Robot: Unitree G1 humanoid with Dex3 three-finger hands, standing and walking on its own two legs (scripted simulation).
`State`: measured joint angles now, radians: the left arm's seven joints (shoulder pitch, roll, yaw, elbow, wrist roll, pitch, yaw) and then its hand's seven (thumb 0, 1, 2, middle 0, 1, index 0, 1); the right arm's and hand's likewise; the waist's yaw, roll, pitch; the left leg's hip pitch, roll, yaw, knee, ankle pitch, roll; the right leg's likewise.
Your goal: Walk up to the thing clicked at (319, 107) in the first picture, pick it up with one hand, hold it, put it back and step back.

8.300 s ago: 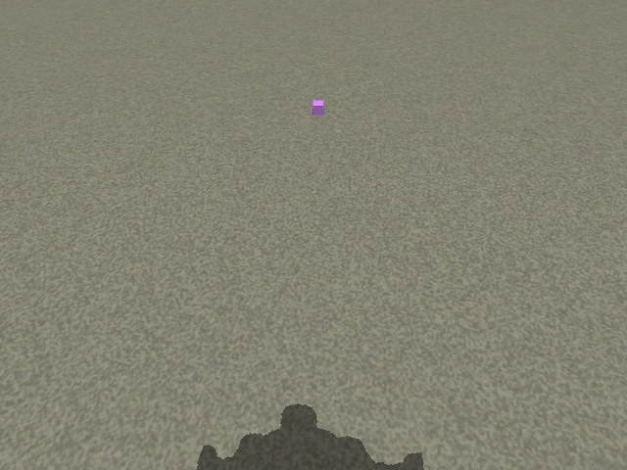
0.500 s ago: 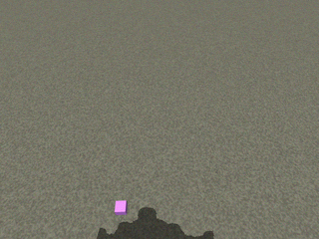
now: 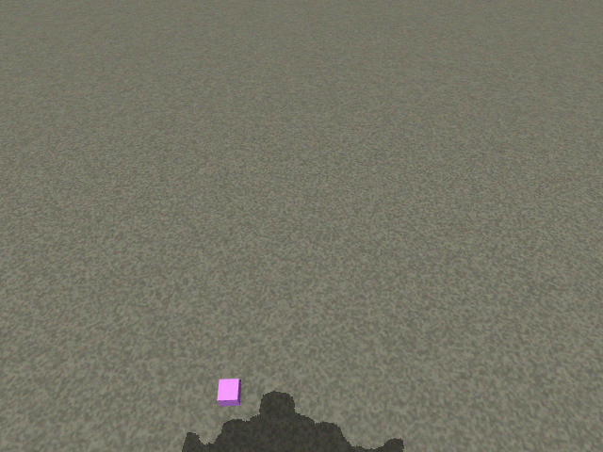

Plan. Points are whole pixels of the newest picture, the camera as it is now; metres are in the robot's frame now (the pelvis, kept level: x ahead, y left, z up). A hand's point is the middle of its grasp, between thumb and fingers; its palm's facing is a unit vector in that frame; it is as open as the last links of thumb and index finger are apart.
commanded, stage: stand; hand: left
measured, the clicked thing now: (229, 392) +0.40 +0.26 -0.75
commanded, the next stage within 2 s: walk up in 0.68 s
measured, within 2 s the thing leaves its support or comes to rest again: neither
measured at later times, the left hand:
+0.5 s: hand out of the picture +0.07 +0.26 -0.16, palm faces -0.03 -0.94 -0.34, open 7.4 cm
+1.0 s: hand out of the picture +0.07 +0.25 -0.16, palm faces +0.00 -0.95 -0.33, open 7.4 cm
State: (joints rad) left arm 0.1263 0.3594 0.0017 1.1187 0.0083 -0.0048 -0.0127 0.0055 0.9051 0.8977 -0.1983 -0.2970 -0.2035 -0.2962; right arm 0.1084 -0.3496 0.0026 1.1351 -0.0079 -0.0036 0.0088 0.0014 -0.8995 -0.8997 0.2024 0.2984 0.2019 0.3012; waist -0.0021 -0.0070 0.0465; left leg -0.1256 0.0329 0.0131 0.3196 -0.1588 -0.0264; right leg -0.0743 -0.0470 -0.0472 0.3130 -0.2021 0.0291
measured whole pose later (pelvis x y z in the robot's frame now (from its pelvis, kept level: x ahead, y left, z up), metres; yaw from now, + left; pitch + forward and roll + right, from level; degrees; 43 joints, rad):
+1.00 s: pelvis -0.01 +0.00 +0.00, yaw +0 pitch -2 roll +0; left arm 0.09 0.35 0.03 1.12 0.00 0.01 -0.01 0.01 0.91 0.90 -0.20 -0.30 -0.20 -0.30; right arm 0.08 -0.34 -0.01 1.12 0.00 0.00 0.00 0.00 -0.90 -0.90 0.20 0.30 0.20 0.30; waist 0.00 -0.01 0.06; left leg -0.14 0.04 0.01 0.33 -0.15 -0.03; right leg -0.09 -0.04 -0.05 0.32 -0.20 0.03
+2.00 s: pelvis +0.01 +0.00 +0.00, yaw +0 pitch -2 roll +0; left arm 0.12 0.36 0.00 1.10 0.01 -0.01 -0.01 0.01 0.91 0.90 -0.20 -0.30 -0.20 -0.30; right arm 0.12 -0.35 0.00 1.12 -0.01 -0.01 0.01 0.00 -0.90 -0.90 0.20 0.30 0.20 0.30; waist 0.00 -0.01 0.05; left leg -0.13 0.03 0.02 0.33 -0.17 -0.03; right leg -0.08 -0.05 -0.04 0.32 -0.21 0.03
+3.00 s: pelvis +0.01 +0.00 +0.00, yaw +0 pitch -2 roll +0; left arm 0.14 0.36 0.00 1.11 0.01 0.00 -0.01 0.01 0.90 0.90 -0.20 -0.30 -0.20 -0.30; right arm 0.12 -0.35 0.00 1.12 -0.01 -0.01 0.01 0.00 -0.90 -0.90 0.20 0.30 0.20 0.30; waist 0.00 0.00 0.05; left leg -0.12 0.03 0.02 0.32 -0.17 -0.02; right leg -0.07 -0.05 -0.04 0.32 -0.21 0.03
